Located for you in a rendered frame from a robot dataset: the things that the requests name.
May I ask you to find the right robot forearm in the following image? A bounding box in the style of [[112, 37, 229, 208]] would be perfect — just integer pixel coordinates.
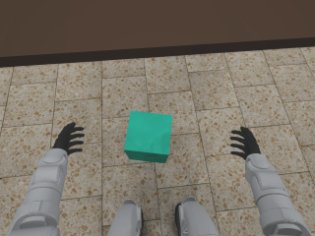
[[245, 153, 313, 236]]

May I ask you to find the left robot forearm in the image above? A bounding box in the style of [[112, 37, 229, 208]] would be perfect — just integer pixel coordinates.
[[6, 148, 68, 236]]

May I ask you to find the robot left hand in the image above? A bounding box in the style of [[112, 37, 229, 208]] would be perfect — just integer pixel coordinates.
[[53, 122, 85, 155]]

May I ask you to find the robot right hand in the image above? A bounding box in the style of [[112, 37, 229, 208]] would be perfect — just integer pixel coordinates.
[[230, 126, 262, 160]]

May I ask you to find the robot left shin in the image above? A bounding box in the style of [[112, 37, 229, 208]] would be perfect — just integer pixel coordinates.
[[123, 199, 141, 236]]

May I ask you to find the left robot upper arm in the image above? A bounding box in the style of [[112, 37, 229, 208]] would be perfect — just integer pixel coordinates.
[[8, 225, 61, 236]]

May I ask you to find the left robot thigh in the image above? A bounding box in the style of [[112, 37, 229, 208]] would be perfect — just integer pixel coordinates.
[[107, 204, 142, 236]]

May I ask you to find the carton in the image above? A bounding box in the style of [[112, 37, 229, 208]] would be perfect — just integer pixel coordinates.
[[124, 110, 172, 163]]

